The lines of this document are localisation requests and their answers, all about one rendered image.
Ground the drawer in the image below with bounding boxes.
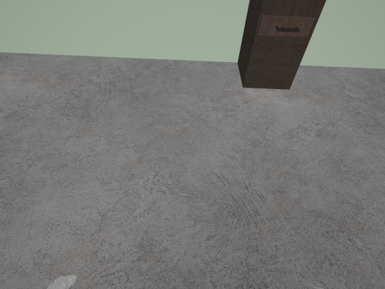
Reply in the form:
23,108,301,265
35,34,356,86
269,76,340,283
258,15,315,37

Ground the cabinet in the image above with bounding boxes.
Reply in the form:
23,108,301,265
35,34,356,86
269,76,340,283
238,0,326,90

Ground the handle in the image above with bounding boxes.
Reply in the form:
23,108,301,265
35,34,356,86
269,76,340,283
276,26,300,33
270,47,292,52

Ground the robot left hand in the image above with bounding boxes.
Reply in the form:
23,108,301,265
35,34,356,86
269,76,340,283
45,275,77,289

